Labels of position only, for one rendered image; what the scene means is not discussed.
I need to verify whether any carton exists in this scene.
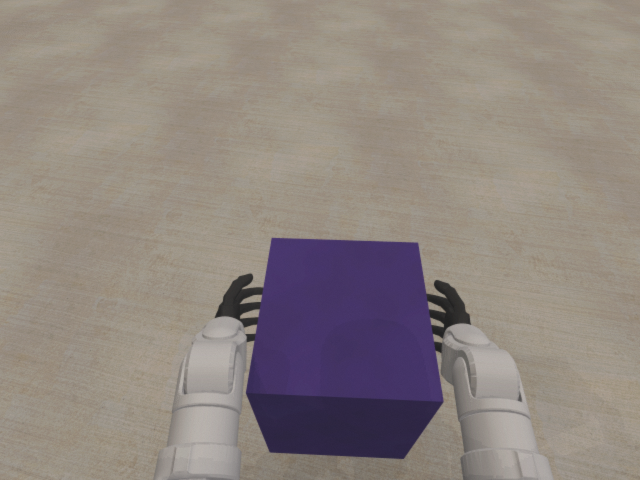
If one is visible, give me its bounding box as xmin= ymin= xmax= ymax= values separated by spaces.
xmin=246 ymin=238 xmax=444 ymax=459

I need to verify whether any right robot hand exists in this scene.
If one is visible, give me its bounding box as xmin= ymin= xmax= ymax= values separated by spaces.
xmin=426 ymin=280 xmax=471 ymax=353

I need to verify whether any robot left forearm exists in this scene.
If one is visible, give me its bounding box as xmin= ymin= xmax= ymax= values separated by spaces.
xmin=153 ymin=316 xmax=247 ymax=480

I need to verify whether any left robot hand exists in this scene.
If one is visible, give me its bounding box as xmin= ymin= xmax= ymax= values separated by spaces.
xmin=215 ymin=274 xmax=263 ymax=342

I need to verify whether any robot right forearm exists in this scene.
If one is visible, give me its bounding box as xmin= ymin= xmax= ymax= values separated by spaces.
xmin=441 ymin=323 xmax=554 ymax=480

